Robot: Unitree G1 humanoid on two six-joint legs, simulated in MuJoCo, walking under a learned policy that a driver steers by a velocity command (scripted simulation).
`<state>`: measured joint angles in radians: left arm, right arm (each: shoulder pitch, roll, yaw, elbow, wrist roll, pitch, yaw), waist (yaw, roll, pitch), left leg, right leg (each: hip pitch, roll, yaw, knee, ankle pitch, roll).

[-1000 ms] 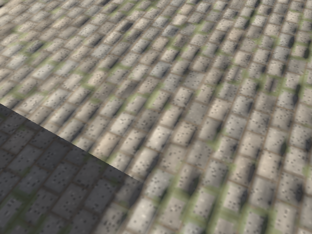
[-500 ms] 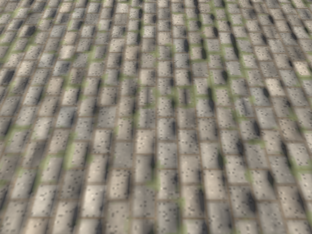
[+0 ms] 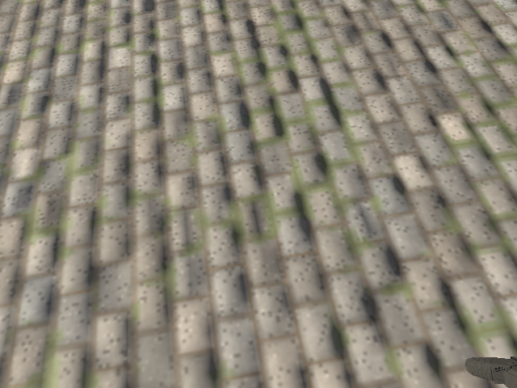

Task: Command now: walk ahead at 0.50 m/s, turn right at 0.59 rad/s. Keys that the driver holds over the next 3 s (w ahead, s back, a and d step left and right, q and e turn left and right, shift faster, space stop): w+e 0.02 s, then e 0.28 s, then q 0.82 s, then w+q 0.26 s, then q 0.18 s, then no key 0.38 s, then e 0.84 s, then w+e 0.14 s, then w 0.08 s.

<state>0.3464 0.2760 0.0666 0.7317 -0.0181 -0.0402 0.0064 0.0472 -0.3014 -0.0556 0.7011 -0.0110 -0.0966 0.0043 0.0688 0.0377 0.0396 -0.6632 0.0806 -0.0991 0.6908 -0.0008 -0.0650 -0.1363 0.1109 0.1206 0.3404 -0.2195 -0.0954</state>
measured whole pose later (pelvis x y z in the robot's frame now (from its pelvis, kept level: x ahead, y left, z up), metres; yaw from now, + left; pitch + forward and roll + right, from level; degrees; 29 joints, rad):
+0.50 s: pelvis +0.18 +0.03 -0.01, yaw -12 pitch +0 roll +2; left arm 0.16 0.29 0.05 0.65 0.01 0.04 0.02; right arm 0.17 -0.26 -0.04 0.80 0.00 -0.03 0.02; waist -0.04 -0.01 0.07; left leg -0.30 0.00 0.05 0.45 -0.16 0.01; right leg -0.35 -0.03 0.06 0.57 -0.22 0.03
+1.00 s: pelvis +0.21 +0.02 -0.01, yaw +3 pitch +2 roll -2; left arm 0.10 0.29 0.08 0.67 -0.01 0.01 0.05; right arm 0.18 -0.32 -0.07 0.72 0.01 0.03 -0.02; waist -0.03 0.00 0.05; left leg -0.32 -0.04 -0.10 0.48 -0.20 0.04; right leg -0.45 0.03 0.06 0.89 -0.42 0.08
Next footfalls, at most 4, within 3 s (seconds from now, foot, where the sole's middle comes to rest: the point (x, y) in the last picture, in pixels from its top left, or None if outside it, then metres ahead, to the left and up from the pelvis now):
0.16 left None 0.27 0.12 -0.78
0.52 right None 0.23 -0.12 -0.78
1.14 right None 0.28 -0.11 -0.78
1.58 left None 0.31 0.20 -0.78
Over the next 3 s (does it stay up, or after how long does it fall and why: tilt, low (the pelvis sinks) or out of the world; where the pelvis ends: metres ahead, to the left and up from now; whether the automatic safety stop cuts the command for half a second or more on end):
stays up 0.37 0.11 0.00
